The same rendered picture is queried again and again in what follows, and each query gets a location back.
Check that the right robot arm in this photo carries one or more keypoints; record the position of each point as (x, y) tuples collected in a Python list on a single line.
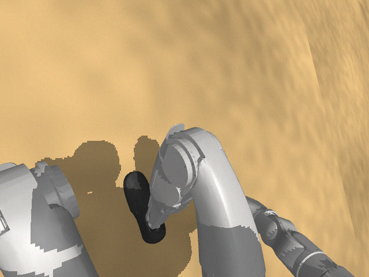
[(302, 257)]

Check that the right robot foot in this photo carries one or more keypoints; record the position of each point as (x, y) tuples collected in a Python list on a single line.
[(136, 189)]

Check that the right robot hand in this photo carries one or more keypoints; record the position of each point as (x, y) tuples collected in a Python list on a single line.
[(255, 206)]

